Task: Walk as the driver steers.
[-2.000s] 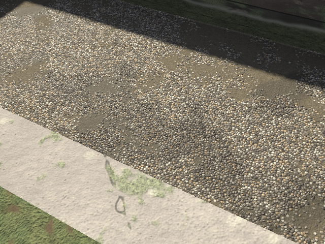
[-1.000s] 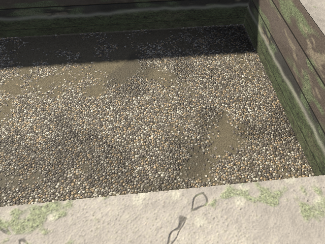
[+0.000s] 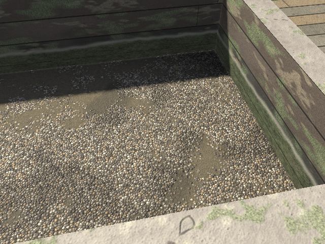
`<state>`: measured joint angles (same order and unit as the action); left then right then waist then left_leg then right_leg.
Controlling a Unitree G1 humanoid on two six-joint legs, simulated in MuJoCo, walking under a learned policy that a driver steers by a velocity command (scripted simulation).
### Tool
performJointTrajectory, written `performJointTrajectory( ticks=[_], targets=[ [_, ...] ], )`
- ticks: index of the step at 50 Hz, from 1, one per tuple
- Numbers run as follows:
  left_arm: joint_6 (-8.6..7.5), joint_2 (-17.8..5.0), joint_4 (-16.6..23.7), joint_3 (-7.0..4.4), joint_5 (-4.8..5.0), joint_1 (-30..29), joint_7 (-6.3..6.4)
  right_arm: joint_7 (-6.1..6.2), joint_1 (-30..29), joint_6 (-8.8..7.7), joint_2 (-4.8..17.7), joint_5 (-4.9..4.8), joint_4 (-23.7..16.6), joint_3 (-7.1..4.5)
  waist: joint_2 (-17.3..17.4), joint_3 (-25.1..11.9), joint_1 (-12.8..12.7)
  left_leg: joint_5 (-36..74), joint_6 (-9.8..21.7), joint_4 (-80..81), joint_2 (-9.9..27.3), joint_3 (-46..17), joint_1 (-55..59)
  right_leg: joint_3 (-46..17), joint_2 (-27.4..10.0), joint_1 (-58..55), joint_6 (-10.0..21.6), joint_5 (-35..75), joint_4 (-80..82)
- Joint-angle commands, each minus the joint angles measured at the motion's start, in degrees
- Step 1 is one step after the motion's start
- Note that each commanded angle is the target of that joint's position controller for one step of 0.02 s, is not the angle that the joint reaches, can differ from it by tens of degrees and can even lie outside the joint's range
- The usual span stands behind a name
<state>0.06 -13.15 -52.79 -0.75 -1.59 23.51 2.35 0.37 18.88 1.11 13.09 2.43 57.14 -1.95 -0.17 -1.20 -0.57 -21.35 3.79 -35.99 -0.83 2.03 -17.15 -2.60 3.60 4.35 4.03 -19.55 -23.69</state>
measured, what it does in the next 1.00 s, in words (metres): walks ahead: right foot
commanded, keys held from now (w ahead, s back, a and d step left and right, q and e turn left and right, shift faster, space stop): w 1.00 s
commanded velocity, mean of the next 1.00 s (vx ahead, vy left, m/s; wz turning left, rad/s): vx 0.45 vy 0.00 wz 0.00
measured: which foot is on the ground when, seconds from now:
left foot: down 0.00-0.56, up 0.58-1.00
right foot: down 0.00-0.08, up 0.10-0.54, down 0.56-1.00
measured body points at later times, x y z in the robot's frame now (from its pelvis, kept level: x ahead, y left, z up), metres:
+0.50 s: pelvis +0.19 +0.02 -0.01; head +0.22 +0.02 +0.44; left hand +0.38 +0.23 -0.13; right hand +0.10 -0.20 -0.15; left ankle +0.04 +0.10 -0.74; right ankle +0.36 -0.07 -0.71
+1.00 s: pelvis +0.39 +0.01 -0.01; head +0.38 +0.02 +0.44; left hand +0.36 +0.26 -0.15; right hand +0.53 -0.21 -0.13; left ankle +0.44 +0.11 -0.72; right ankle +0.35 -0.05 -0.74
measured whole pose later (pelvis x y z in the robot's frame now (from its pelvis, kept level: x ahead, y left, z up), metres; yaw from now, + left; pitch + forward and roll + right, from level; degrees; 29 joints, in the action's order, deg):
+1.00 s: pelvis +0.39 +0.01 -0.01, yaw +1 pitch -1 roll -1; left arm -1.2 -11.6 -53.3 -0.8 -0.3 25.2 1.9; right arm 0.9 9.1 3.7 10.9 1.9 46.5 0.2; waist 0.7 -0.1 -2.8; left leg -15.5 1.6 -43.6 -0.1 0.4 -24.6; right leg 4.1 5.0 8.2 5.1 -18.8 -28.2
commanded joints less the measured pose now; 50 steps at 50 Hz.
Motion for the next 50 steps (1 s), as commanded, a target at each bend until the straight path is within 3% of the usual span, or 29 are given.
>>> performJointTrajectory(
  ticks=[1,3,4,5,6,7,9,11,14,19,22,25,26,27,28,29,30,31,32,33,34,36,39,41,44,46,47,49,50],
  targets=[
    [-1.48,-8.1,1.0,-2.26,-0.49,1.8,-0.2,-0.27,-4.3,-2.45,3.6,-0.6,-4.7,-0.86,-6.1,10.2,-0.4,-0.3,1.4,0.3,0.8,1.1,-9.2,-18.0,-17.0,3.0,10.7,-6.6,12.3],
    [-1.87,-7.2,0.7,-2.13,0.28,-1.3,-0.17,-0.04,4.9,-3.18,2.7,-1.21,-1.8,-1.14,-5.1,8.2,4.9,5.1,1.9,8.7,-1.9,2.8,9.2,-11.1,-12.8,13.1,7.7,1.6,5.9],
    [-2.47,-6.3,1.3,-1.88,0.36,-2.8,-0.26,0.33,11.9,-3.57,4.9,-1.11,0.4,-2.06,-0.8,6.1,7.9,5.0,2.5,12.2,0.7,-2.6,21.0,-6.4,-9.3,20.4,5.4,6.3,-2.9],
    [-2.83,-2.2,3.3,-0.74,0.89,-3.8,-0.68,0.92,19.2,-3.93,11.5,-0.74,1.3,-3.67,13.2,2.3,9.7,-4.0,7.0,21.8,14.9,-25.2,29.6,2.3,-0.7,30.1,1.6,-0.2,-21.9],
    [-2.56,-4.9,3.6,-1.58,-0.14,-4.0,-0.55,0.69,22.4,-3.34,12.1,-1.36,3.0,-3.72,14.3,2.3,9.3,-2.0,11.6,25.6,22.3,-37.7,28.3,2.7,1.8,35.9,0.7,-11.9,-34.2],
    [-2.37,-5.8,3.1,-2.0,-0.91,-4.9,-0.57,0.6,17.3,-3.16,9.2,-1.06,1.1,-2.83,5.0,5.5,6.5,-1.3,12.3,23.9,21.8,-34.1,24.9,-1.2,-1.2,38.4,1.3,-10.2,-42.4],
    [-2.93,-4.0,2.0,-1.77,-0.29,-4.8,-1.66,0.51,9.3,-3.59,6.6,-0.43,-1.8,-1.85,0.9,7.5,2.6,0.8,9.3,25.4,17.0,-23.7,18.0,-2.1,-4.8,36.8,2.3,-2.3,-42.6],
    [-2.4,-3.4,1.7,-1.75,-0.37,-5.1,-2.6,0.82,9.0,-4.46,4.4,-0.77,-1.6,-0.79,4.0,7.1,1.1,9.0,7.5,26.5,14.0,-17.6,16.3,0.3,-5.6,34.8,1.3,2.4,-40.6],
    [-1.37,-2.5,2.8,-1.77,-0.47,-8.3,-2.92,1.11,13.6,-5.24,3.7,-1.32,0.3,0.06,4.3,7.6,0.8,25.0,7.8,24.6,12.8,-12.2,16.8,3.7,-5.5,38.0,-0.3,6.7,-39.3],
    [-0.92,0.0,7.3,-0.35,0.13,-20.6,-2.99,1.76,12.8,-4.77,3.7,-1.67,-0.7,1.46,5.9,10.1,1.9,36.2,6.9,23.5,9.8,-5.5,9.9,8.1,-4.0,32.2,-0.8,16.5,-22.4],
    [-0.74,-0.1,8.5,-0.05,0.62,-22.8,-2.88,1.86,13.8,-4.87,4.7,-2.29,-0.2,1.38,6.6,10.1,2.6,43.4,6.5,20.6,11.1,-4.3,10.0,9.6,-1.8,25.9,0.5,17.9,-15.1],
    [-0.57,-2.3,6.0,-1.2,0.91,-13.9,-1.71,1.98,12.7,-4.73,6.6,-2.2,0.2,0.79,6.3,5.1,-1.4,61.4,5.6,9.0,12.1,-3.5,14.3,9.3,1.1,15.8,3.4,12.3,-12.2],
    [-0.94,-3.3,3.4,-1.82,0.51,-5.3,-1.24,1.78,11.5,-4.67,7.9,-2.66,-0.3,0.29,6.0,1.0,-5.1,61.3,4.9,0.2,11.3,-2.9,13.1,8.8,2.0,7.0,4.5,13.3,-10.2],
    [-1.5,-5.5,0.5,-2.98,0.17,3.9,-0.95,1.44,10.0,-4.77,8.8,-3.61,-0.6,-0.21,4.6,-2.9,-9.6,52.2,3.5,-12.6,8.7,-1.4,6.9,6.0,-0.2,-4.6,6.0,15.2,-5.5],
    [-1.97,-11.5,-0.4,-4.53,-0.76,11.2,-0.75,1.06,12.0,-4.73,3.9,-4.15,-2.3,0.6,-6.3,-10.7,-9.6,13.2,1.4,-36.6,1.6,1.1,-3.4,-15.1,-17.4,-16.6,10.2,14.1,-2.9],
    [-1.59,-12.4,0.1,-4.68,0.91,9.1,-1.42,0.82,17.4,-4.2,2.0,-3.85,-2.8,0.25,-8.6,-15.1,-5.2,-9.9,0.8,-48.2,-6.0,-7.9,-16.3,-37.2,-26.5,-21.6,17.2,11.5,3.8],
    [-0.66,-10.2,0.8,-4.82,2.68,1.9,-1.0,1.03,10.6,-4.25,5.9,-2.74,-5.2,-0.53,-8.6,-7.1,-5.6,-4.8,0.9,-47.5,-2.4,-9.7,-23.5,-33.1,-25.2,-12.8,18.3,-5.5,8.4],
    [-0.39,-5.8,1.8,-3.86,1.6,-2.5,-0.74,0.8,4.5,-4.69,7.8,-2.86,-7.1,-1.09,-5.6,0.0,-4.9,-0.8,1.0,-47.1,-0.1,-8.7,-24.8,-27.5,-23.0,-4.8,17.1,-7.7,10.2],
    [-0.72,-3.5,1.5,-3.23,0.46,-3.7,-0.8,0.75,3.0,-4.7,7.0,-2.52,-7.3,-1.32,-1.3,3.2,-2.6,1.2,1.0,-43.3,1.4,-8.9,-22.3,-23.0,-20.6,2.6,14.8,-5.3,11.5],
    [-0.96,-2.7,1.9,-2.82,0.46,-5.8,-0.45,0.74,3.2,-3.66,4.7,-2.55,-7.8,-0.97,-1.0,4.6,0.0,3.5,0.3,-39.8,2.9,-8.9,-17.8,-17.6,-18.0,10.2,11.8,3.5,10.8],
    [-1.66,-1.8,1.8,-2.34,0.32,-5.4,-0.36,0.47,4.5,-2.3,2.8,-2.07,-7.6,-0.73,-0.5,3.8,1.8,3.5,-0.3,-36.9,3.6,-8.6,-13.8,-13.9,-16.3,14.5,10.2,7.5,10.8],
    [-3.5,-3.6,0.3,-2.42,0.61,-1.8,-0.51,0.71,5.8,-0.26,1.9,-1.64,-7.2,-0.91,-1.4,3.5,3.6,3.9,-1.3,-33.9,2.6,-6.4,-10.6,-10.6,-15.8,17.1,9.5,19.0,10.3],
    [-4.05,-4.4,0.2,-1.98,2.1,0.3,-0.98,1.37,-0.2,1.35,1.9,-1.4,-9.3,-0.67,-2.2,4.6,3.6,9.9,-2.1,-25.2,3.5,-5.3,-13.8,-7.7,-14.6,15.6,8.1,24.6,9.4],
    [-4.08,-5.2,0.1,-1.71,2.81,2.1,-0.91,0.83,-3.7,1.84,2.3,-0.97,-10.0,-0.31,-2.8,3.4,2.4,14.7,-1.7,-19.8,2.9,-3.7,-12.0,-5.5,-12.8,14.3,5.0,28.6,8.7],
    [-3.09,-5.6,0.9,-1.62,2.1,2.5,-0.82,0.17,-8.4,2.45,1.4,-1.23,-11.7,0.6,-5.7,4.0,0.8,13.9,-2.8,-16.4,0.8,-0.2,-7.8,-2.4,-10.6,15.3,2.9,27.5,7.4],
    [-1.61,-4.8,1.1,-1.3,1.32,3.6,-0.63,-0.09,-8.8,2.66,1.4,-1.03,-11.9,1.1,-6.1,3.1,-0.2,10.1,-3.1,-18.6,1.0,-0.4,-8.5,-3.7,-12.2,11.6,3.6,29.0,5.2],
    [-1.52,-5.6,2.3,-1.45,1.42,0.7,-0.33,0.01,-10.4,2.47,1.9,-0.41,-13.0,1.18,-3.7,5.4,0.7,10.8,-3.1,-13.8,0.4,0.6,-4.8,-0.6,-11.2,15.3,4.0,35.3,3.8],
    [-1.85,-8.8,2.7,-2.14,0.98,1.6,-0.14,0.79,-9.0,2.06,2.3,-0.36,-13.7,1.34,-6.3,4.2,-0.5,1.2,-2.2,-6.2,-2.0,1.8,-0.6,-2.7,-12.2,11.4,6.1,39.6,0.7],
    [-1.61,-8.8,3.6,-2.11,0.84,-0.8,0.6,1.56,-6.6,2.0,2.7,-0.17,-14.5,1.32,-5.3,3.1,1.6,1.8,-1.0,0.3,-2.1,-0.5,2.9,-3.1,-12.4,8.8,5.3,49.4,-2.7]
  ],
)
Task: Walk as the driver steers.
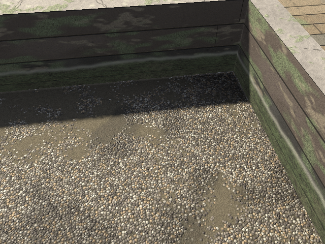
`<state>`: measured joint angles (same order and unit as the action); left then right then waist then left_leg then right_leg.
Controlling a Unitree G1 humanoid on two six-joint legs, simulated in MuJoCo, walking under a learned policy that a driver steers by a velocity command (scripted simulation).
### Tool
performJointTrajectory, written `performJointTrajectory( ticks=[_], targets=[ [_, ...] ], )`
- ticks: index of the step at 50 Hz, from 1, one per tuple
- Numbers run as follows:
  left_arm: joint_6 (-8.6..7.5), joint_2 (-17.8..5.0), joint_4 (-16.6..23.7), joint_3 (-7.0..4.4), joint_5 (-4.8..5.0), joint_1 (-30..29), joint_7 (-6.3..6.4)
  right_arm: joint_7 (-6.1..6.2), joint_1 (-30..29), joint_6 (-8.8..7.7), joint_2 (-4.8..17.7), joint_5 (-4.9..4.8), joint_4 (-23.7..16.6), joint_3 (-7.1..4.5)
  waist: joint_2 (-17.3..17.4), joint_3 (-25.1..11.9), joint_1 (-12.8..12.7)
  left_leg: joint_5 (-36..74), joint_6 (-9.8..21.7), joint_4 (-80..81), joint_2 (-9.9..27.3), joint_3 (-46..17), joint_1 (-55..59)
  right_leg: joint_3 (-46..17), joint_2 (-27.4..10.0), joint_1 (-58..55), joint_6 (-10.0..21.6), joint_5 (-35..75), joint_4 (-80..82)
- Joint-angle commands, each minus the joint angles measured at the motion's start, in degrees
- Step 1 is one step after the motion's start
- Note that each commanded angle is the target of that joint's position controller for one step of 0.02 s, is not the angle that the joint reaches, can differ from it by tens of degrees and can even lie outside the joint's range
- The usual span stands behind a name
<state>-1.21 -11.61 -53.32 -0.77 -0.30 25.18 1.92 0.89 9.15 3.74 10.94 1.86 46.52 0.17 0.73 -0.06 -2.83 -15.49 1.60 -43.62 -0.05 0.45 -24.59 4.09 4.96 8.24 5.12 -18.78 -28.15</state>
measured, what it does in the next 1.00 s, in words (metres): steps on the spot: left foot, then right foot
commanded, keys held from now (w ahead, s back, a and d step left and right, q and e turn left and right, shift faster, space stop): w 1.00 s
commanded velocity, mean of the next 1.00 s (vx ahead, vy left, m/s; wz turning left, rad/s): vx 0.50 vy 0.00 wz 0.00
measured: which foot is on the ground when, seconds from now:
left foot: up 0.00-0.02, down 0.04-1.00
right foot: down 0.00-0.04, up 0.06-0.38, down 0.40-1.00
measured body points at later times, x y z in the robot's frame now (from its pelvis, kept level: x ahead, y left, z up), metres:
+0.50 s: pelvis +0.01 -0.01 +0.00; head +0.00 -0.02 +0.45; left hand +0.22 +0.20 -0.08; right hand +0.18 -0.23 -0.10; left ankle +0.05 +0.09 -0.73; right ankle +0.04 -0.12 -0.73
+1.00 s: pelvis +0.05 -0.01 +0.00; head +0.04 -0.01 +0.45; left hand +0.25 +0.20 -0.08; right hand +0.23 -0.21 -0.08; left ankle +0.05 +0.09 -0.73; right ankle +0.04 -0.12 -0.73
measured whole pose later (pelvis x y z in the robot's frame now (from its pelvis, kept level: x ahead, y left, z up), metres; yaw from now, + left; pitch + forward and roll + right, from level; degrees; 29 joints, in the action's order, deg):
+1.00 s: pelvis +0.05 -0.01 +0.00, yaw -1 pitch -2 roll +0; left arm 2.7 -10.8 -36.2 3.1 -1.0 5.9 -0.2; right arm -0.8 9.7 2.9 9.4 1.3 33.6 3.3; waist -0.5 -0.2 -0.4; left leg -19.2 1.8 -34.4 -1.5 0.7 -12.9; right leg -2.3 3.0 12.5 1.7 -19.2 -34.1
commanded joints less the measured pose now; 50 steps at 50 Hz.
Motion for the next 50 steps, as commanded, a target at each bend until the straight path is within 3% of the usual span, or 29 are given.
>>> performJointTrajectory(
  ticks=[1,2,3,4,5,6,7,8,10,12,14,17,19,20,21,22,24,26,29,32,33,38,44,45,49,50],
  targets=[
    [0.3,-10.2,4.4,-2.0,0.3,-4.7,1.53,1.48,9.7,-1.4,4.0,-0.09,-2.4,-0.86,-4.7,-1.0,8.1,1.5,3.3,20.1,-1.3,-0.7,14.3,-9.4,-13.5,0.9,3.2,46.3,-5.2],
    [0.62,-7.8,5.8,-1.27,1.28,-4.9,1.76,1.87,17.1,-2.43,6.2,0.26,-1.2,-1.34,1.3,-7.5,9.5,17.7,6.1,20.2,6.2,-8.0,26.7,-6.6,-10.1,5.7,1.1,35.1,-19.6],
    [0.95,-1.1,8.6,0.41,0.76,-3.4,1.7,1.38,15.5,-3.1,9.3,-0.84,-2.4,-1.58,10.6,-7.1,5.0,49.4,14.0,16.0,18.7,-22.4,34.1,-4.8,1.1,22.2,-1.8,-9.5,-30.5],
    [1.69,-4.8,8.8,-0.79,-1.02,-4.0,2.6,0.8,14.7,-3.09,11.8,-3.16,-2.2,-2.79,11.8,-5.7,7.5,49.4,18.6,17.5,21.4,-26.2,25.9,-10.3,2.3,25.9,-3.1,-16.1,-35.9],
    [1.76,-7.5,9.1,-1.83,-0.23,-6.9,2.81,0.24,9.5,-3.42,8.3,-2.84,-4.3,-1.72,6.5,-2.2,5.0,48.5,18.1,19.1,19.3,-22.3,20.9,-13.5,1.8,25.6,-4.5,-12.0,-39.4],
    [1.63,-8.5,9.4,-2.3,0.57,-8.8,2.66,-0.22,5.0,-3.68,5.5,-2.19,-6.1,-0.61,4.1,-1.6,3.4,47.2,15.9,21.2,16.8,-17.7,16.3,-13.6,1.1,23.3,-5.8,-8.2,-38.2],
    [1.8,-8.4,10.1,-2.42,0.83,-10.2,2.64,-0.3,2.2,-4.0,4.2,-1.84,-7.3,0.04,4.5,-1.2,2.1,47.8,13.6,22.6,14.8,-14.2,13.6,-13.5,0.2,21.4,-6.8,-4.9,-35.9],
    [2.3,-7.8,10.9,-2.27,0.42,-10.9,2.46,-0.27,1.2,-4.39,3.7,-1.92,-8.0,0.31,5.3,-2.1,1.3,48.8,12.3,23.1,13.4,-11.9,12.5,-13.4,-0.4,19.2,-7.6,-2.6,-33.4],
    [3.49,-5.4,11.8,-1.78,-0.78,-12.1,1.89,-0.93,3.0,-5.13,4.4,-1.69,-8.0,0.61,4.1,-4.8,1.0,53.5,10.8,21.9,12.2,-9.7,14.0,-13.2,-0.4,16.8,-7.9,-0.5,-30.3],
    [4.22,-3.9,12.8,-1.0,-1.02,-13.3,1.41,-1.35,2.5,-5.37,4.8,-1.77,-8.4,0.63,2.8,-5.8,0.1,49.8,8.0,21.2,10.0,-6.6,14.8,-11.8,-2.0,14.4,-7.8,1.4,-20.6],
    [4.84,-3.5,14.0,-0.02,-1.14,-17.5,0.67,-1.44,2.9,-4.85,5.3,-1.19,-8.8,0.81,5.1,-6.8,1.9,44.8,6.1,21.9,8.7,-7.1,15.1,-8.3,-2.5,11.7,-7.4,1.2,-15.3],
    [5.03,-3.9,15.9,0.82,-0.44,-21.8,0.25,-1.43,0.0,-3.14,5.7,-1.51,-11.4,0.51,5.0,-5.5,2.8,19.3,6.5,25.3,9.5,-10.4,12.6,-6.9,-4.0,8.8,-7.3,2.7,-8.2],
    [4.77,-3.0,16.2,1.67,-1.58,-22.7,-0.1,-1.34,-2.3,-2.03,6.2,-1.83,-12.9,0.45,3.2,-3.9,2.3,0.0,6.1,26.3,8.7,-12.1,8.2,-5.1,-4.2,3.4,-6.0,4.9,-1.8],
    [4.66,-2.8,16.0,2.0,-2.41,-22.0,-0.25,-1.24,-2.6,-1.63,6.1,-1.78,-13.3,0.47,2.4,-3.6,2.3,-4.7,5.4,25.8,7.7,-12.4,6.1,-5.0,-4.2,0.8,-5.1,4.8,-2.1],
    [4.18,-3.4,16.1,2.01,-2.34,-21.9,-0.22,-1.33,-1.7,-1.57,4.2,-1.76,-14.0,0.87,-0.7,-3.6,3.3,-6.3,4.6,24.7,5.8,-10.7,3.9,-7.2,-5.2,-0.8,-4.1,5.8,-2.3],
    [3.74,-5.2,16.4,1.51,-0.74,-23.0,-0.46,-1.53,-2.4,-1.5,3.1,-1.43,-14.6,1.31,-4.6,-2.7,2.9,-8.2,2.4,23.0,2.5,-5.9,4.1,-10.4,-5.9,2.7,-3.1,1.8,0.3],
    [3.16,-7.1,17.7,1.51,-0.07,-24.5,-0.73,-1.65,-4.0,-1.36,2.6,-1.01,-15.7,1.4,-10.1,-0.6,3.1,-3.2,0.0,15.2,-0.7,-0.6,7.7,-17.5,-9.8,9.3,-1.2,-5.9,8.8],
    [2.7,-7.9,19.2,1.34,0.75,-26.9,-0.95,-1.95,-4.3,-0.98,3.5,-0.95,-16.3,0.89,-8.7,0.5,4.4,-1.9,-0.6,13.7,-1.3,0.1,9.7,-20.3,-10.7,12.5,-1.1,-11.0,11.3],
    [2.56,-6.5,20.5,1.74,0.8,-27.4,-1.14,-1.96,-3.8,-1.23,2.6,-0.8,-16.4,1.01,-6.2,-0.3,4.8,-2.6,-0.3,13.9,-0.7,-0.6,13.0,-18.7,-9.4,13.3,-1.8,-9.1,10.9],
    [2.62,-5.7,21.4,1.91,0.68,-27.2,-1.34,-1.83,-4.8,-1.46,2.3,-1.03,-16.8,1.02,-3.1,-1.0,4.4,-3.7,0.1,14.6,-0.1,-1.9,14.0,-16.4,-7.8,12.2,-2.5,-6.6,8.9],
    [2.83,-4.9,21.6,2.31,0.16,-26.7,-1.45,-1.6,-4.7,-1.67,1.4,-0.75,-17.1,1.56,-3.5,-0.5,3.9,-2.6,0.1,15.0,0.6,-2.3,13.3,-15.6,-7.5,12.0,-2.5,-4.4,8.3],
    [2.81,-4.7,21.9,2.4,-0.23,-25.6,-1.77,-1.31,-5.6,-1.9,2.8,-0.87,-17.9,1.27,1.2,-1.4,3.0,-3.6,0.8,17.1,1.8,-4.7,12.6,-12.3,-5.5,8.8,-3.2,0.5,3.9],
    [2.76,-4.5,22.1,2.43,-0.69,-25.0,-1.99,-1.86,-4.6,-2.02,3.4,-0.79,-18.0,1.46,0.4,-1.6,2.8,-3.0,1.9,16.7,2.3,-5.7,12.8,-10.5,-4.9,8.7,-3.1,1.8,1.0],
    [2.82,-2.4,22.9,3.09,-0.57,-26.1,-2.21,-1.78,-4.9,-1.9,2.7,-0.44,-18.4,1.86,0.3,-1.9,2.5,-0.9,1.4,16.3,2.5,-5.2,12.1,-10.4,-4.9,7.5,-3.2,3.5,0.7],
    [2.86,-3.2,22.6,2.82,-0.65,-25.1,-2.08,-1.67,-4.3,-1.83,3.0,-0.38,-18.6,1.89,-0.8,-2.2,2.5,1.9,1.4,15.3,2.0,-4.8,12.9,-10.4,-4.9,6.5,-2.9,5.0,-0.2],
    [3.37,-2.6,22.5,2.74,-0.91,-24.5,-1.53,-0.95,-2.7,-1.77,3.8,-0.77,-17.6,1.45,0.3,-2.9,2.1,4.9,1.8,14.3,2.0,-5.2,15.0,-9.6,-5.0,6.9,-2.3,6.6,-1.0]
  ],
)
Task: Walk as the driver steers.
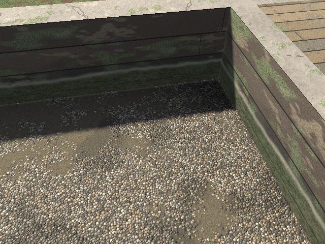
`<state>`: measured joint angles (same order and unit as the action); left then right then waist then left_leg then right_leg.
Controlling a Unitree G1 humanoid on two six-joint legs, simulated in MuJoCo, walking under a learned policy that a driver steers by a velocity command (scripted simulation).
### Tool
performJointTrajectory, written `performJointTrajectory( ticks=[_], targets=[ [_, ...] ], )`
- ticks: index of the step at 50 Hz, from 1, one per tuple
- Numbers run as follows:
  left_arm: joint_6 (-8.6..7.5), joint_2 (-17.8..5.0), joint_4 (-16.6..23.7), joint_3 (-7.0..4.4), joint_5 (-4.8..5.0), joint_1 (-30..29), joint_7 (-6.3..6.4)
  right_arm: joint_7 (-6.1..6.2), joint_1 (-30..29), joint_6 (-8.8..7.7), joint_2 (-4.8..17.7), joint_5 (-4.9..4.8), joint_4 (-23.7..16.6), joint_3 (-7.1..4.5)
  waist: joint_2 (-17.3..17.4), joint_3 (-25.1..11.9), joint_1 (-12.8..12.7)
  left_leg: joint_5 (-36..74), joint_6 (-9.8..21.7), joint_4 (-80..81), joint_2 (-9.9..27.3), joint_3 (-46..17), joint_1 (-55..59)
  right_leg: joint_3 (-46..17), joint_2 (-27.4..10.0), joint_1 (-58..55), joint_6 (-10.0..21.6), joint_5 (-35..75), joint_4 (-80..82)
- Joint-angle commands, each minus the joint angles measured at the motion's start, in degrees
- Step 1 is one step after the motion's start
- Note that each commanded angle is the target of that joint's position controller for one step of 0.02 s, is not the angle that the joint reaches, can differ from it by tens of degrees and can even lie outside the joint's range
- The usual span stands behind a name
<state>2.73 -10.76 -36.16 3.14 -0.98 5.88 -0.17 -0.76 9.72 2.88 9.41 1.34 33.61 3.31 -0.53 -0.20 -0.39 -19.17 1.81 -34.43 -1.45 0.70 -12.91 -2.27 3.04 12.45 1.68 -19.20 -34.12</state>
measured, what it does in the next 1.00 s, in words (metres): stands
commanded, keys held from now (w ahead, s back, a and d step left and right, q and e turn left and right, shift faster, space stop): w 1.00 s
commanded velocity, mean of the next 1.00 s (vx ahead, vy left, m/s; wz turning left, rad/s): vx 0.50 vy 0.00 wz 0.00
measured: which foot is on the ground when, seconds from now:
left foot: down 0.00-1.00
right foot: down 0.00-1.00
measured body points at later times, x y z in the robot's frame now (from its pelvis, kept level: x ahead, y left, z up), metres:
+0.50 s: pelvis +0.02 +0.00 +0.00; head +0.01 +0.00 +0.45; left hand +0.21 +0.20 -0.09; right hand +0.23 -0.20 -0.08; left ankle -0.01 +0.10 -0.73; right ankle -0.01 -0.10 -0.73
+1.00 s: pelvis +0.02 -0.01 -0.01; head +0.01 -0.01 +0.44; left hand +0.22 +0.19 -0.08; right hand +0.22 -0.21 -0.09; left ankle -0.01 +0.10 -0.73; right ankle -0.01 -0.10 -0.73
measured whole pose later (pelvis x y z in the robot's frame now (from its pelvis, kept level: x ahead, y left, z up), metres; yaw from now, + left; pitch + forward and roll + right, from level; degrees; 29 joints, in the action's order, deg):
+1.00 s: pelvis +0.02 -0.01 -0.01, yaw +1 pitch -2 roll +0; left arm 3.6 -8.4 -34.4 3.2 -0.9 5.1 0.5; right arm 0.7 7.1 3.6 9.0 1.3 34.5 2.7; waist -0.2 0.2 -1.0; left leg -22.1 0.9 -36.9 -1.5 -0.4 -13.0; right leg -0.7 2.8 12.7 2.6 -22.8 -37.3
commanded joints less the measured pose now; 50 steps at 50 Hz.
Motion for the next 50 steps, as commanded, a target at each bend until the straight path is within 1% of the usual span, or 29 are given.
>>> performJointTrajectory(
  ticks=[1,3,6,7,8,10,11,15,20,21,22,23,26,35,36,37,38,39,40,41,42,43,44,45,46,47,48,49,50],
  targets=[
    [-0.4,-3.6,5.2,-1.17,-0.24,-4.6,0.87,1.03,-2.9,-0.86,5.3,-0.26,-4.5,-1.71,1.4,-2.9,-0.3,10.6,2.0,4.5,3.6,-5.4,4.3,-2.9,-3.0,3.2,1.2,7.7,4.7],
    [-0.07,-3.5,5.3,-1.27,-0.3,-4.9,1.12,1.29,-2.9,-0.96,5.4,-0.5,-4.4,-1.77,1.4,-2.4,0.0,13.6,1.9,3.6,3.5,-5.3,4.9,-2.9,-3.0,3.4,1.0,9.9,3.8],
    [0.23,-3.4,5.3,-1.42,-0.15,-4.6,1.37,1.44,-2.6,-1.0,5.0,-0.5,-4.1,-1.72,0.9,-2.8,-0.1,17.1,1.9,2.7,3.3,-5.1,5.3,-2.5,-2.9,2.8,1.0,12.6,2.6],
    [0.12,-3.5,6.3,-1.6,-0.79,-6.6,0.64,1.46,-4.6,-0.27,6.1,-0.69,-4.9,-1.91,1.2,-0.5,-0.9,29.7,2.1,1.6,5.0,-6.5,4.0,-1.0,-3.2,4.0,0.9,19.9,-0.1],
    [-0.09,-3.1,5.7,-1.66,-1.14,-4.8,0.51,1.55,-4.1,-0.01,6.5,-0.43,-4.6,-2.24,1.8,-3.6,-1.2,34.0,2.5,0.4,5.3,-6.7,5.9,-0.6,-3.1,3.1,0.7,21.3,-0.6],
    [-0.39,-2.9,5.1,-1.77,-0.95,-4.0,0.66,1.81,-4.0,0.2,6.0,-0.23,-4.5,-2.3,1.5,-6.3,-1.1,36.6,2.4,-0.7,5.1,-6.0,7.8,-0.3,-3.1,2.3,0.5,23.1,-0.8],
    [-0.42,-2.1,4.9,-1.47,-1.37,-4.1,0.75,1.76,-4.6,0.44,5.3,-0.04,-4.5,-2.18,1.0,-7.4,-1.1,36.8,2.2,-1.0,4.9,-5.9,8.1,-0.1,-3.3,1.4,0.7,25.2,-0.5],
    [-0.13,-1.8,4.9,-1.46,-0.88,-5.5,0.76,1.67,-6.1,0.96,4.6,0.06,-4.6,-2.21,0.4,-8.0,-0.8,30.9,1.0,-1.0,3.5,-4.5,7.0,-0.1,-3.9,0.0,1.0,28.1,-0.6],
    [-0.09,-1.3,5.4,-1.27,-0.72,-6.5,0.36,1.32,-8.1,1.15,4.0,-0.01,-5.0,-2.11,0.5,-6.7,-0.7,23.4,0.4,0.1,3.4,-4.6,5.3,-0.6,-4.4,1.3,1.1,23.8,0.6],
    [0.04,-1.3,4.6,-1.1,0.06,-4.5,1.18,1.35,-5.9,0.51,3.1,-0.03,-4.1,-1.97,0.3,-9.3,0.4,10.8,0.2,1.2,2.0,-3.6,7.0,-2.7,-4.5,0.5,1.3,15.0,3.2],
    [0.28,-2.2,5.3,-1.37,0.83,-6.8,1.29,1.37,-6.9,0.19,2.9,-0.27,-4.3,-1.73,-0.2,-4.5,0.6,7.7,0.1,2.1,1.7,-3.4,4.6,-3.5,-4.6,2.6,1.3,12.0,4.1],
    [0.49,-2.3,5.8,-1.35,0.77,-7.4,1.32,1.31,-7.4,0.02,3.0,-0.31,-4.3,-1.63,-0.3,-2.9,0.5,6.5,0.1,2.5,1.8,-3.7,3.5,-3.8,-4.7,3.4,1.4,10.2,4.7],
    [0.6,-1.9,6.4,-1.13,0.47,-6.9,1.13,1.18,-7.6,-0.36,3.0,-0.39,-4.4,-1.4,-0.1,-1.1,0.1,6.0,0.2,2.9,2.1,-4.4,2.5,-3.9,-4.4,4.7,1.3,6.9,5.3],
    [0.27,-1.6,7.0,-1.02,0.1,-5.9,1.12,1.4,-6.5,-1.05,3.1,-0.3,-4.0,-1.27,0.3,-1.9,-0.4,8.8,0.7,3.0,2.5,-4.9,2.7,-3.3,-3.8,3.2,1.2,7.8,4.6],
    [0.03,-1.5,8.2,-1.05,-0.42,-7.9,0.36,1.4,-8.6,-0.45,4.2,-0.56,-5.1,-1.41,0.7,0.1,-1.5,20.4,0.7,2.2,4.0,-6.1,1.0,-1.4,-3.9,3.8,1.2,16.3,1.8],
    [-0.25,-1.2,7.6,-1.12,-0.91,-6.2,0.18,1.44,-7.8,-0.27,4.5,-0.27,-4.7,-1.74,1.3,-3.3,-1.7,22.8,1.0,1.6,4.3,-6.4,2.6,-1.0,-3.8,2.3,1.1,17.7,1.2],
    [-0.45,-1.1,7.2,-1.11,-0.94,-5.6,0.15,1.51,-7.5,-0.19,4.3,-0.13,-4.7,-1.78,1.3,-4.6,-1.8,23.8,1.0,1.3,4.3,-6.1,3.5,-0.9,-3.8,1.9,1.0,18.5,1.0],
    [-0.45,-1.1,6.0,-1.05,0.0,-3.3,1.08,1.71,-4.8,-0.78,3.2,-0.07,-3.7,-1.65,0.8,-8.9,-0.5,12.3,0.7,1.7,2.7,-4.5,6.3,-2.4,-3.8,0.2,1.0,11.4,3.0],
    [-0.21,-1.3,6.5,-1.01,0.32,-5.4,1.25,1.65,-5.7,-0.84,2.6,-0.12,-3.9,-1.36,0.0,-5.4,-0.2,10.2,0.6,2.2,2.2,-4.2,4.7,-2.9,-3.9,1.5,1.2,11.1,3.7],
    [0.06,-1.4,6.8,-1.04,0.34,-6.2,1.33,1.59,-6.1,-0.81,2.7,-0.11,-3.9,-1.36,-0.4,-3.9,-0.1,9.1,0.5,2.3,2.1,-4.2,3.8,-3.2,-4.1,1.9,1.4,11.1,4.0],
    [0.04,-1.3,8.1,-1.01,-0.17,-8.6,0.51,1.5,-8.6,-0.11,3.8,-0.35,-5.0,-1.48,0.0,-0.8,-1.2,19.6,0.4,1.6,3.4,-5.2,1.5,-1.4,-4.3,3.3,1.4,19.0,1.6],
    [-0.1,-1.0,7.7,-1.03,-0.61,-6.8,0.28,1.46,-7.9,0.13,4.2,-0.1,-4.8,-1.79,0.5,-3.6,-1.5,21.4,0.5,0.9,3.6,-5.4,2.8,-1.1,-4.2,2.3,1.3,19.8,1.1],
    [-0.11,-1.1,6.2,-0.96,0.09,-3.7,1.05,1.57,-5.0,-0.44,3.1,0.05,-3.7,-1.65,-0.1,-7.7,-0.4,10.9,0.4,1.2,2.3,-4.1,5.8,-2.8,-4.1,1.1,1.3,12.3,3.1],
    [0.01,-1.4,6.6,-0.96,0.35,-5.4,1.21,1.55,-5.5,-0.59,2.7,0.0,-3.9,-1.42,-0.7,-4.6,0.0,9.3,0.3,1.7,2.0,-3.9,4.4,-3.3,-4.2,2.2,1.4,11.6,3.8],
    [-0.12,-1.4,8.1,-0.99,-0.21,-8.3,0.47,1.52,-8.3,-0.05,3.7,-0.2,-5.0,-1.51,-0.1,-1.3,-1.0,19.5,0.2,1.3,3.4,-5.1,1.9,-1.6,-4.3,3.4,1.5,19.1,1.6],
    [-0.3,-1.1,7.7,-1.02,-0.58,-6.7,0.27,1.52,-8.0,0.1,4.2,-0.03,-4.7,-1.86,0.7,-4.0,-1.4,21.1,0.4,0.7,3.6,-5.3,3.2,-1.3,-4.3,2.3,1.5,20.0,1.1],
    [-0.22,-1.3,6.3,-0.96,0.21,-3.7,1.05,1.64,-5.3,-0.44,3.2,0.04,-3.7,-1.76,0.2,-7.5,-0.3,10.4,0.3,0.9,2.1,-4.0,5.8,-3.0,-4.3,1.4,1.4,12.6,3.2],
    [-0.03,-1.5,6.8,-0.93,0.47,-5.4,1.2,1.59,-5.9,-0.52,2.7,0.0,-4.0,-1.45,-0.6,-4.2,0.1,8.7,0.1,1.5,1.9,-3.8,4.2,-3.5,-4.4,2.8,1.5,11.7,4.0],
    [-0.16,-1.4,8.3,-0.92,-0.11,-8.3,0.44,1.54,-8.7,0.02,3.6,-0.21,-5.0,-1.52,0.0,-1.1,-1.0,18.8,0.1,1.1,3.3,-5.0,1.9,-1.8,-4.5,3.8,1.6,19.2,1.7]
  ],
)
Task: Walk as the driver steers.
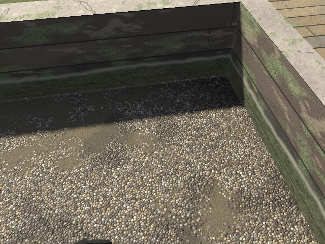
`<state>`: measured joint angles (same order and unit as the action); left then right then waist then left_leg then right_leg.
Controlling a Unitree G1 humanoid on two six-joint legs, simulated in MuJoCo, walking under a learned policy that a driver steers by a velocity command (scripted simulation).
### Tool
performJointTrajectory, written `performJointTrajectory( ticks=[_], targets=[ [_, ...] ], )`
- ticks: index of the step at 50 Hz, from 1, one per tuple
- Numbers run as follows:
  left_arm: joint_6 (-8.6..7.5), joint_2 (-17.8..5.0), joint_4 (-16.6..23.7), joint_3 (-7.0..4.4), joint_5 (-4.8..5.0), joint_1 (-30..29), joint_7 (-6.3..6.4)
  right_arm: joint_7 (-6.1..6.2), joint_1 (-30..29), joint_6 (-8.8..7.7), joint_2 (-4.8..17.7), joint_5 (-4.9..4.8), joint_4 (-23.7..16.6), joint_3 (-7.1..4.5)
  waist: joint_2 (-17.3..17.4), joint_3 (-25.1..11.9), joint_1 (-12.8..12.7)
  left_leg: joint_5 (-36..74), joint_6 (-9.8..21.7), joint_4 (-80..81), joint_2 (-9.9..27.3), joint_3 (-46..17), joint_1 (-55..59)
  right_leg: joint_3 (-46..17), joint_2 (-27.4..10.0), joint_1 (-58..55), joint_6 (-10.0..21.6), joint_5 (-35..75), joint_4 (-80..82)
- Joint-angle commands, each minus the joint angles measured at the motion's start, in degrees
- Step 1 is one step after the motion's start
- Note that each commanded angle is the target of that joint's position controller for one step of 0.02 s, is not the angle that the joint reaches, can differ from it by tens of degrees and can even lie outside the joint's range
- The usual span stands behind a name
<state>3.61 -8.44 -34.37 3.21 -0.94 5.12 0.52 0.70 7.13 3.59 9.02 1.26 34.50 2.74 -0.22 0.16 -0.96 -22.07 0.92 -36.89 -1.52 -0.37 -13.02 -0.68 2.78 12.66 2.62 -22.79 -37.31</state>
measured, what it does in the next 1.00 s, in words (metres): stands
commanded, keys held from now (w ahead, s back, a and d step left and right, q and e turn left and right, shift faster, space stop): w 1.00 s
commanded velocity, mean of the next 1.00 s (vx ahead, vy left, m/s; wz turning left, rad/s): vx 0.50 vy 0.00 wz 0.00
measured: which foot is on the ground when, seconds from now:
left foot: down 0.00-1.00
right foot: down 0.00-1.00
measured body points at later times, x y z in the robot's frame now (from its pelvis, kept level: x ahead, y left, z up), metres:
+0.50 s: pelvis +0.00 -0.01 +0.00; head -0.01 -0.01 +0.45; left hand +0.20 +0.18 -0.08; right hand +0.20 -0.20 -0.08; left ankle -0.02 +0.11 -0.72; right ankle -0.03 -0.09 -0.72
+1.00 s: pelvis +0.00 -0.01 +0.00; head -0.01 -0.01 +0.45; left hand +0.20 +0.18 -0.08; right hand +0.20 -0.20 -0.08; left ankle -0.02 +0.11 -0.72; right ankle -0.03 -0.09 -0.72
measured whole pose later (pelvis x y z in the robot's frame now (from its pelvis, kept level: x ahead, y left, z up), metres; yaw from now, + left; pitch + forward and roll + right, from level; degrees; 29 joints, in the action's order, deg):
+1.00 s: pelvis +0.00 -0.01 +0.00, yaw +1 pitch -1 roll +0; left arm 3.1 -7.7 -33.7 4.0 -1.3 6.2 0.3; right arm 0.7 6.4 4.0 8.3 1.5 35.1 2.7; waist -0.4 -0.3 -1.0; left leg -22.1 0.1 -36.8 -1.2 -1.5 -13.3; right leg 0.5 3.0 12.6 3.3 -22.9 -36.9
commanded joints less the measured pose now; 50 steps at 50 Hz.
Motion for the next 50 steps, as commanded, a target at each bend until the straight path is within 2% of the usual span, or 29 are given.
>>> performJointTrajectory(
  ticks=[1,2,4,5,7,8,11,12,14,15,17,18,20,23,25,26,28,29,31,33,35,37,39,42,44,45,47,48,50],
  targets=[
    [-1.22,-3.3,6.1,-1.0,-0.56,-5.9,-0.47,0.05,-5.8,-0.55,4.4,0.05,-5.7,-1.28,0.5,-4.2,-0.8,23.3,1.2,2.9,3.6,-4.2,3.2,-3.0,-4.2,2.5,0.6,23.6,4.4],
    [-1.15,-3.6,4.7,-0.94,0.2,-2.9,0.31,0.16,-3.1,-1.1,3.4,0.13,-4.7,-1.19,-0.1,-7.7,0.3,12.6,1.1,3.2,2.1,-2.8,5.8,-4.8,-4.1,1.5,0.6,16.1,6.6],
    [-0.87,-3.8,5.4,-0.95,0.44,-5.1,0.51,0.08,-4.0,-1.31,3.0,0.11,-4.8,-0.86,-1.0,-3.7,0.6,10.3,0.9,4.0,2.0,-2.8,3.8,-5.6,-4.3,3.0,0.8,14.6,7.6],
    [-1.01,-3.7,6.8,-0.88,-0.07,-7.6,-0.3,0.04,-6.7,-0.74,4.1,-0.21,-5.9,-1.0,-0.1,-0.7,-0.5,21.0,0.8,3.4,3.3,-3.9,1.6,-3.5,-4.3,4.1,0.8,22.5,5.1],
    [-1.4,-3.2,6.1,-0.86,-0.65,-5.0,-0.64,0.05,-5.9,-0.5,4.1,0.13,-5.7,-1.26,0.5,-4.7,-0.9,23.7,1.0,2.5,3.7,-4.1,3.6,-3.0,-4.1,2.9,0.6,23.5,4.4],
    [-1.43,-3.4,4.8,-0.86,0.18,-2.4,0.26,0.2,-3.2,-1.16,3.1,0.15,-4.6,-1.17,-0.1,-8.8,0.3,12.6,0.9,3.1,2.3,-2.9,6.3,-4.8,-4.1,1.3,0.6,16.0,6.6],
    [-0.84,-3.8,5.8,-0.88,0.51,-5.3,0.47,0.08,-4.7,-1.34,3.0,0.05,-4.8,-0.92,-1.0,-2.8,0.5,9.8,0.8,3.8,1.9,-2.8,3.4,-5.8,-4.5,3.5,1.0,14.6,7.9],
    [-0.92,-2.9,7.0,-0.39,-0.58,-7.2,-0.42,-0.14,-7.4,-0.54,3.6,-0.03,-6.1,-0.9,-0.6,-0.6,-0.5,20.7,0.6,3.2,3.2,-4.1,1.4,-3.4,-4.4,4.4,0.9,23.2,5.6],
    [-1.49,-2.5,6.1,-0.41,-1.18,-4.5,-0.79,-0.18,-6.3,-0.29,3.7,0.36,-5.7,-1.21,0.1,-5.2,-1.0,23.4,0.8,2.5,3.5,-4.4,3.7,-2.9,-4.2,2.5,0.8,24.6,4.7],
    [-1.5,-2.8,4.8,-0.45,-0.25,-2.0,0.13,0.03,-3.5,-0.93,3.0,0.36,-4.5,-1.15,-0.2,-9.1,0.3,12.2,0.7,3.1,2.1,-3.2,6.4,-4.8,-4.3,1.1,0.8,17.0,7.0],
    [-1.07,-3.3,5.6,-0.49,0.14,-4.7,0.44,0.01,-4.7,-1.05,2.7,0.3,-4.7,-0.91,-1.0,-3.9,0.7,9.5,0.6,4.0,1.8,-3.1,3.9,-5.6,-4.6,2.9,1.0,15.6,8.2],
    [-1.14,-3.0,7.1,-0.34,-0.4,-7.2,-0.42,-0.1,-7.5,-0.41,3.6,0.04,-5.8,-0.96,-0.4,-0.8,-0.4,20.0,0.5,3.4,3.1,-4.1,1.5,-3.5,-4.6,4.0,1.0,23.5,5.7],
    [-1.32,-2.8,5.0,-0.32,-0.19,-2.2,0.1,0.0,-3.8,-0.78,2.9,0.36,-4.4,-1.1,-0.3,-7.7,0.3,11.6,0.7,3.3,2.1,-3.3,5.7,-4.8,-4.4,1.7,0.8,16.6,7.4],
    [-1.28,-2.8,7.1,-0.26,-0.5,-6.9,-0.45,-0.06,-7.3,-0.45,3.6,0.07,-5.6,-0.96,-0.2,-0.9,-0.4,20.4,0.5,3.5,3.1,-4.3,1.5,-3.5,-4.5,3.8,1.0,23.2,5.8],
    [-1.65,-2.4,6.3,-0.24,-1.04,-4.4,-0.78,-0.05,-6.4,-0.22,3.6,0.34,-5.4,-1.21,0.5,-4.9,-0.8,23.1,0.7,2.8,3.5,-4.5,3.4,-2.9,-4.3,2.4,0.8,24.4,5.0],
    [-1.65,-2.6,4.9,-0.28,-0.17,-1.7,0.15,0.16,-3.5,-0.85,2.8,0.32,-4.2,-1.14,0.0,-8.9,0.4,12.1,0.6,3.3,2.1,-3.3,6.3,-4.6,-4.3,0.9,0.8,16.8,7.3],
    [-1.23,-2.9,5.6,-0.33,0.16,-4.3,0.42,0.11,-4.7,-0.98,2.6,0.28,-4.4,-0.89,-0.9,-3.9,0.7,9.6,0.5,4.1,1.8,-3.3,3.8,-5.4,-4.6,2.6,1.1,15.5,8.4],
    [-1.3,-2.7,7.2,-0.17,-0.43,-6.9,-0.43,0.0,-7.5,-0.36,3.4,0.06,-5.6,-0.96,-0.3,-0.9,-0.4,20.1,0.4,3.5,3.0,-4.2,1.4,-3.4,-4.6,3.8,1.1,23.4,5.9],
    [-1.46,-2.5,5.1,-0.2,-0.18,-1.9,0.1,0.11,-3.8,-0.74,2.8,0.34,-4.2,-1.1,-0.3,-7.7,0.3,11.8,0.6,3.3,2.0,-3.4,5.7,-4.7,-4.4,1.5,0.9,16.6,7.5],
    [-1.49,-2.6,7.1,-0.17,-0.57,-6.5,-0.46,0.04,-7.2,-0.38,3.3,0.17,-5.5,-0.93,-0.4,-1.6,-0.4,20.7,0.4,3.5,3.1,-4.4,1.7,-3.3,-4.5,3.4,1.1,23.4,5.8],
    [-1.56,-2.5,5.1,-0.22,-0.12,-1.9,0.14,0.19,-3.9,-0.78,2.9,0.31,-4.1,-1.16,-0.2,-7.9,0.4,11.8,0.6,3.2,2.0,-3.4,5.8,-4.6,-4.5,1.3,0.9,16.9,7.5],
    [-1.5,-2.5,7.1,-0.15,-0.54,-6.5,-0.44,0.06,-7.3,-0.34,3.2,0.17,-5.5,-0.92,-0.4,-1.6,-0.4,20.6,0.4,3.4,3.1,-4.4,1.7,-3.2,-4.6,3.5,1.1,23.5,5.8],
    [-1.57,-2.5,5.1,-0.2,-0.11,-1.9,0.14,0.19,-4.0,-0.75,2.9,0.31,-4.1,-1.15,-0.3,-7.9,0.4,11.7,0.5,3.2,1.9,-3.5,5.7,-4.6,-4.5,1.3,0.9,16.8,7.5],
    [-1.41,-2.5,7.3,-0.13,-0.48,-6.7,-0.44,0.04,-7.5,-0.36,3.4,0.11,-5.4,-0.94,-0.3,-0.9,-0.4,20.5,0.4,3.4,3.0,-4.5,1.3,-3.3,-4.7,3.6,1.1,23.3,5.9],
    [-1.78,-2.1,6.5,-0.13,-1.02,-4.2,-0.77,0.04,-6.6,-0.15,3.5,0.39,-5.2,-1.18,0.3,-4.9,-0.8,23.3,0.6,2.6,3.4,-4.7,3.3,-2.7,-4.4,2.3,0.9,24.4,5.0],
    [-1.79,-2.4,5.0,-0.2,-0.16,-1.4,0.15,0.25,-3.7,-0.8,2.7,0.32,-4.1,-1.11,-0.2,-8.9,0.4,12.2,0.5,3.2,2.0,-3.6,6.2,-4.4,-4.4,0.9,0.9,16.8,7.3],
    [-1.36,-2.8,5.7,-0.26,0.18,-4.0,0.42,0.19,-4.8,-0.94,2.5,0.29,-4.2,-0.86,-1.0,-3.9,0.7,9.7,0.4,3.9,1.7,-3.5,3.7,-5.2,-4.8,2.6,1.2,15.5,8.4],
    [-1.43,-2.5,7.3,-0.1,-0.42,-6.7,-0.41,0.08,-7.6,-0.32,3.3,0.1,-5.5,-0.93,-0.3,-0.8,-0.4,20.4,0.4,3.4,2.9,-4.4,1.2,-3.2,-4.7,3.7,1.1,23.4,5.9],
    [-1.58,-2.4,5.2,-0.14,-0.17,-1.6,0.13,0.2,-3.9,-0.71,2.7,0.34,-4.0,-1.05,-0.3,-7.7,0.3,12.0,0.5,3.1,2.0,-3.7,5.6,-4.5,-4.5,1.5,1.0,16.6,7.5]
  ],
)
Velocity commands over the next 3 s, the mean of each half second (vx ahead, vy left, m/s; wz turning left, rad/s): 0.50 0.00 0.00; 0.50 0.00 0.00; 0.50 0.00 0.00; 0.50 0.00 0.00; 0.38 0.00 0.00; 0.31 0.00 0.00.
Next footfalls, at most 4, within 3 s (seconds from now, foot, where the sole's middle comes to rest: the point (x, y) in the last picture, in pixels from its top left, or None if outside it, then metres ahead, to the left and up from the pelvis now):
none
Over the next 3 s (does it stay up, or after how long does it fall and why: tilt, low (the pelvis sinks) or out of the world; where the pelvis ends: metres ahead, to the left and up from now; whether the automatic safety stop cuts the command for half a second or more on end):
stays up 0.00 -0.01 0.01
